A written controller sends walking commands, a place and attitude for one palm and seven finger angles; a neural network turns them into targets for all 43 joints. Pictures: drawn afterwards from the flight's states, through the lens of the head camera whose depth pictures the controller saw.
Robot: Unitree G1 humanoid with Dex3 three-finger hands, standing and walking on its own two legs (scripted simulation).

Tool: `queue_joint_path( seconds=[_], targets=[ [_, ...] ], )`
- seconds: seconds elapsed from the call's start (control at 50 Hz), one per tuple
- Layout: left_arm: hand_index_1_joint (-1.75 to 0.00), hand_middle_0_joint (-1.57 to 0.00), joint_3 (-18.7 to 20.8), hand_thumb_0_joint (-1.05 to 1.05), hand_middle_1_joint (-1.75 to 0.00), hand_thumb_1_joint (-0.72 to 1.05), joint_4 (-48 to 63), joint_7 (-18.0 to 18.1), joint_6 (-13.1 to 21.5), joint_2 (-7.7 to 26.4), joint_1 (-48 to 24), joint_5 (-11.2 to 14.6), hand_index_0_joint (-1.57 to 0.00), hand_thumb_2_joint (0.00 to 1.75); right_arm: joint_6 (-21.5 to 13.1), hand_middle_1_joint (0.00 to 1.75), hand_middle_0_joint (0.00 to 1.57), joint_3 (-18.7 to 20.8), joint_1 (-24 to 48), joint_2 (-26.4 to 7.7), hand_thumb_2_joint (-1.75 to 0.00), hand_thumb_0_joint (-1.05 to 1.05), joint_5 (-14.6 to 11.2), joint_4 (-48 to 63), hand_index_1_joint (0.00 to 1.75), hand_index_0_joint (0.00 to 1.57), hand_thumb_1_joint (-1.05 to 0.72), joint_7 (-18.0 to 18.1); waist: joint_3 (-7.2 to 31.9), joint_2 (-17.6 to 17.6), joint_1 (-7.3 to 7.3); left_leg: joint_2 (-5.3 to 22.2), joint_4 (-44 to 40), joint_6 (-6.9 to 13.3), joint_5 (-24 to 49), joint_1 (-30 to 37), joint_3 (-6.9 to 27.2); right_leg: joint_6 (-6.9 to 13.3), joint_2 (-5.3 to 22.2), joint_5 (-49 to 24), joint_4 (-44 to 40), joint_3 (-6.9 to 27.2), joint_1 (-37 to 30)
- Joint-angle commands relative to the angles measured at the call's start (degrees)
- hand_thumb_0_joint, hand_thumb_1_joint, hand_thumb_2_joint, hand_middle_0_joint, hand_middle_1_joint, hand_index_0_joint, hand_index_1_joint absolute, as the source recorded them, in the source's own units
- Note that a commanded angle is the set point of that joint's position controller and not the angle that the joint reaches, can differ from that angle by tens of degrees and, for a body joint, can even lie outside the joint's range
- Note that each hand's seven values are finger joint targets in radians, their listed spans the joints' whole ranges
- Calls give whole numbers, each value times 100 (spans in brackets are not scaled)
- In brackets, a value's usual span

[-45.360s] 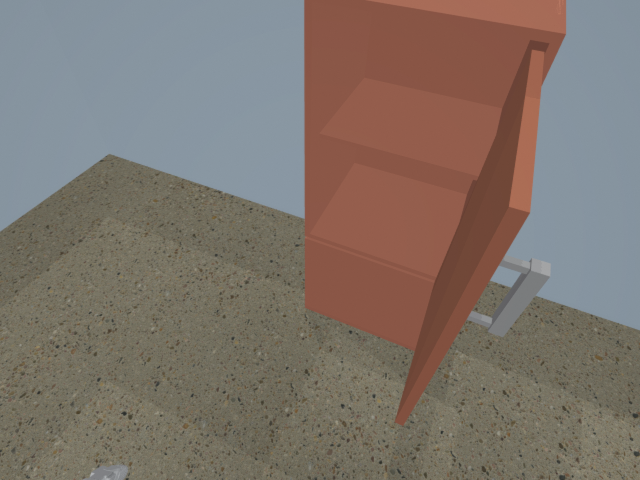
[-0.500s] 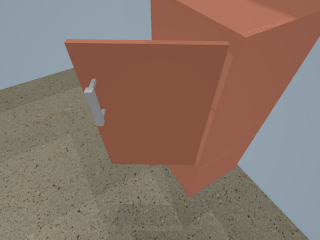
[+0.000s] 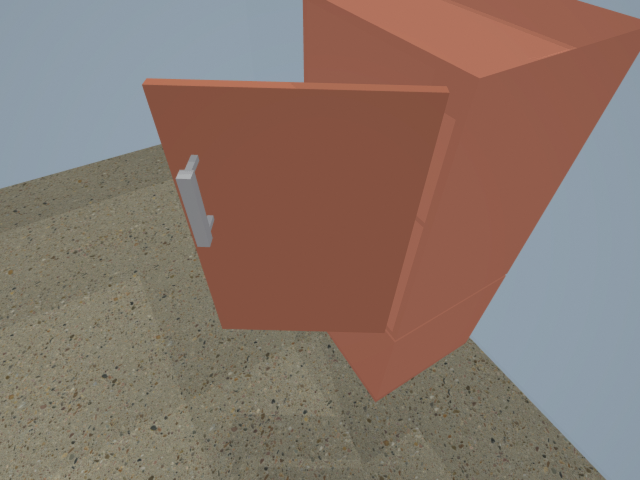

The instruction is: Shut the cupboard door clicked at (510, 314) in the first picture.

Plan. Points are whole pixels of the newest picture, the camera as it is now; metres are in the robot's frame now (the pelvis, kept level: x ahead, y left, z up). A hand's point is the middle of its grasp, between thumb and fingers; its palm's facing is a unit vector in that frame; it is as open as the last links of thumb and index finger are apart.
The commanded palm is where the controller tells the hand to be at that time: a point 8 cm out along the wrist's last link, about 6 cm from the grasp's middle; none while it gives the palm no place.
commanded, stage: come to a stop and stand still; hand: left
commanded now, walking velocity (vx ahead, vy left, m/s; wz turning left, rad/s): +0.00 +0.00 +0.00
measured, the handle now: (199, 202) +0.47 +0.22 +0.08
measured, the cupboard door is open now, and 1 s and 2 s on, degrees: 57 57 57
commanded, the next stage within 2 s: look again from close up in 1.94 s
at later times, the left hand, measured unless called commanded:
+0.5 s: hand out of the picture -0.05 +0.20 -0.17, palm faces +0.07 -0.98 -0.19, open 7.4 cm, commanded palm none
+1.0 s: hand out of the picture -0.12 +0.19 -0.18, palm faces +0.15 -0.98 -0.15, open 7.4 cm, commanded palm none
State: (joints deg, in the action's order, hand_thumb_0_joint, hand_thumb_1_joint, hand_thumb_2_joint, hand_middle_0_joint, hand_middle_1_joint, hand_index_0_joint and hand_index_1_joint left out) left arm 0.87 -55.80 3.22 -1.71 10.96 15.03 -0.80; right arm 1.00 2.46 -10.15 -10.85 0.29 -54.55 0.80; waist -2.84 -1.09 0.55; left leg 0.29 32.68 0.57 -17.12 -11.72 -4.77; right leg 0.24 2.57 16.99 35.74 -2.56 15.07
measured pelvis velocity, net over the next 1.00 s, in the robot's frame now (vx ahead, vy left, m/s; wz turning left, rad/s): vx -0.08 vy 0.04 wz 0.06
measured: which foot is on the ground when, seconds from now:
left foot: down 0.00-1.00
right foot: down 0.00-1.00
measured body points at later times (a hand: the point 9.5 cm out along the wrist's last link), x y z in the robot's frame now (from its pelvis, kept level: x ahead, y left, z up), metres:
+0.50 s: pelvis -0.05 +0.03 +0.00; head -0.07 +0.04 +0.45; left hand -0.06 +0.26 -0.15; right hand -0.07 -0.21 -0.15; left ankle +0.01 +0.11 -0.73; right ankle +0.03 -0.11 -0.72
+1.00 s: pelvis -0.08 +0.04 +0.00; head -0.11 +0.05 +0.45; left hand -0.13 +0.25 -0.16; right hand -0.02 -0.19 -0.15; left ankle +0.00 +0.11 -0.72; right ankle +0.02 -0.10 -0.72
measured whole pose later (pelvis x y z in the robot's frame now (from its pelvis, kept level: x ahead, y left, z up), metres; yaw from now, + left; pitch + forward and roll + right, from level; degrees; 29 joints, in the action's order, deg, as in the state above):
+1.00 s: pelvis -0.08 +0.04 +0.00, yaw +3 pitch -4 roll -1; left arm 0.9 -58.6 1.8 -0.9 6.9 23.9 -1.4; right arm 2.1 2.0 -14.2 -9.5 0.7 -59.0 0.3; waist -0.1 -0.2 1.2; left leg -3.0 34.3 2.4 -17.8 -19.7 -2.5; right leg -0.6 0.0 14.9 31.6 4.2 19.1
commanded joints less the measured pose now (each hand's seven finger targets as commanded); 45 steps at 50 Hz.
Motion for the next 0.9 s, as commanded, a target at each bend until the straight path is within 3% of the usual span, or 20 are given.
queue_joint_path(
  seconds=[0.0, 0.06, 0.12, 0.2, 0.26, 0.36, 0.46, 0.56, 0.6, 0.68, 0.8, 0.84, 0.88],
  targets=[
    [-30, -20, 72, 0, -30, 90, 468, -35, 159, 711, 59, -54, -20, 90, -62, 30, 20, 25, -12, -570, -90, 0, 58, 446, 30, 20, -90, -37, -489, 311, -40, 539, -1026, 174, -82, -732, 754, 189, 294, 264, -1232, 668, 313],
    [-30, -20, 84, 0, -30, 90, 494, -75, 158, 778, 128, -58, -20, 90, -31, 30, 20, 21, -319, -593, -90, 0, 97, 365, 30, 20, -90, -68, -493, 62, -121, 350, -1033, 128, -867, -689, 636, 232, 361, 1282, -1578, 805, 663],
    [-30, -20, 114, 0, -30, 90, 564, -89, 141, 817, 215, -66, -20, 90, -8, 30, 20, 23, -564, -573, -90, 0, 122, 317, 30, 20, -90, -78, -326, -77, -158, 288, -944, 142, -1104, -656, 580, 206, 372, 1721, -1737, 808, 791],
    [-30, -20, 141, 0, -30, 90, 563, -108, 165, 717, 262, -34, -20, 90, -47, 30, 20, -3, -774, -544, -90, 0, 133, 223, 30, 20, -90, -69, -100, -18, -197, 285, -940, 137, -927, -660, 631, 214, 363, 1490, -1609, 798, 744],
    [-30, -20, 132, 0, -30, 90, 513, -118, 161, 563, 446, -32, -20, 90, -103, 30, 20, -14, -718, -582, -90, 0, 130, 184, 30, 20, -90, -50, -79, 309, -65, 512, -1472, 211, -1399, -1171, 1000, 115, 126, 991, -1207, 501, 226],
    [-30, -20, 117, 0, -30, 90, 300, -130, 147, 384, 821, -55, -20, 90, -90, 30, 20, -7, -646, -624, -90, 0, 109, 58, 30, 20, -90, -30, -162, 445, 91, 616, -1744, 274, -1900, -1763, 1185, 71, -10, 706, -860, 379, -277],
    [-30, -20, 108, 0, -30, 90, 170, -133, 173, 324, 882, -43, -20, 90, -68, 30, 20, -14, -839, -538, -90, 0, 97, -106, 30, 20, -90, -9, -218, 290, 12, 471, -1533, 233, -1762, -1512, 1114, 151, 67, 986, -1138, 658, 44],
    [-30, -20, 98, 0, -30, 90, 91, -124, 226, 316, 795, -25, -20, 90, -66, 30, 20, -20, -1106, -376, -90, 0, 87, -253, 30, 20, -90, 6, -173, -152, -163, 276, -1076, 166, -1154, -893, 920, 256, 250, 1358, -1513, 1065, 650],
    [-30, -20, 89, 0, -30, 90, 55, -130, 223, 276, 776, -22, -20, 90, -89, 30, 20, -21, -1109, -373, -90, 0, 87, -299, 30, 20, -90, 13, -181, 8, -172, 351, -1199, 178, -1254, -787, 996, 223, 179, 1262, -1430, 967, 748],
    [-30, -20, 84, 0, -30, 90, -40, -130, 197, 142, 1006, -61, -20, 90, -117, 30, 20, 9, -849, -494, -90, 0, 79, -262, 30, 20, -90, 25, -262, 321, -22, 598, -1728, 259, -1877, -1319, 1340, 111, -86, 709, -976, 707, 247],
    [-30, -20, 103, 0, -30, 90, -184, -141, 147, -3, 1408, -99, -20, 90, -92, 30, 20, 62, -420, -593, -90, 0, 67, -175, 30, 20, -90, 15, -361, 600, 162, 738, -1998, 370, -2296, -1897, 1465, 79, -234, 335, -330, 551, -213],
    [-30, -20, 108, 0, -30, 90, -191, -137, 148, -11, 1520, -107, -20, 90, -79, 30, 20, 69, -328, -592, -90, 0, 61, -123, 30, 20, -90, 3, -363, 450, 208, 704, -1898, 385, -2263, -1986, 1417, 100, -222, 363, -320, 646, -269],
    [-30, -20, 110, 0, -30, 90, -152, -130, 162, 45, 1502, -115, -20, 90, -38, 30, 20, 79, -334, -541, -90, 0, 62, -83, 30, 20, -90, -12, -453, 94, 163, 440, -1524, 285, -2174, -1727, 1211, 163, -118, 966, -885, 987, 194]
  ],
)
